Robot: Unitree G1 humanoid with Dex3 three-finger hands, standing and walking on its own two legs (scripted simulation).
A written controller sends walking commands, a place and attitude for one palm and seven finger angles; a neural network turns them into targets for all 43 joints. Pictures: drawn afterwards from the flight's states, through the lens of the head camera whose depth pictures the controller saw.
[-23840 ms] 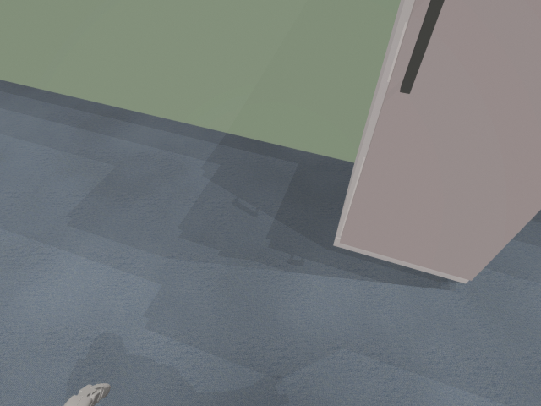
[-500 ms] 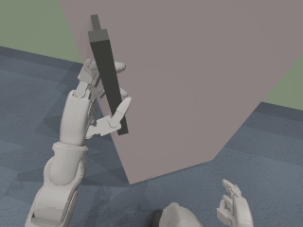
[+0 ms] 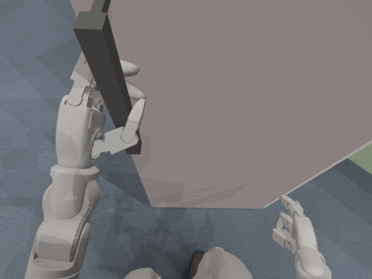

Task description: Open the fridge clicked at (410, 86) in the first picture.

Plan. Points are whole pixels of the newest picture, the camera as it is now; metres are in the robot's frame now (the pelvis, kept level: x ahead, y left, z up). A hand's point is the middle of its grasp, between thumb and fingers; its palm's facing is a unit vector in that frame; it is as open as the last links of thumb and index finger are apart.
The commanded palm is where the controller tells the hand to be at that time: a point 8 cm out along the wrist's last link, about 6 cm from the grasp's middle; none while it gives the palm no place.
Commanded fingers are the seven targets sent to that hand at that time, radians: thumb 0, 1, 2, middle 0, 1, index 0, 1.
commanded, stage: walk backward, drawing the door open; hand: left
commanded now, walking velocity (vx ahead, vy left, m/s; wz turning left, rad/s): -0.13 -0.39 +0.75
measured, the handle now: (122, 93) +0.35 +0.11 +0.21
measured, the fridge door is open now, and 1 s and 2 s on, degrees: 44 73 85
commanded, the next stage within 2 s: stop walking and hold the door back in 1.28 s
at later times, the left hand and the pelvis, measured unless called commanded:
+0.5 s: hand (150, 200) +0.21 +0.06 +0.20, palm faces +0.47 -0.86 -0.21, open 6.6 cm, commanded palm +0.16 +0.09 +0.20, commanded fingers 0.00 0.90 0.90 -0.45 -1.40 -0.45 -1.40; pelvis -0.02 -0.20 +0.01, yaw +20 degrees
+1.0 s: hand out of the picture +0.09 -0.01 +0.20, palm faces +0.80 -0.53 -0.27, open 6.5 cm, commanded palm +0.02 +0.00 +0.20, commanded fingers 0.00 0.90 0.90 -0.45 -1.40 -0.45 -1.40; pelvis -0.01 -0.36 +0.01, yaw +35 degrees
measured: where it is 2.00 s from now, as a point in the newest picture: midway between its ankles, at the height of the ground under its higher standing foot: outside the picture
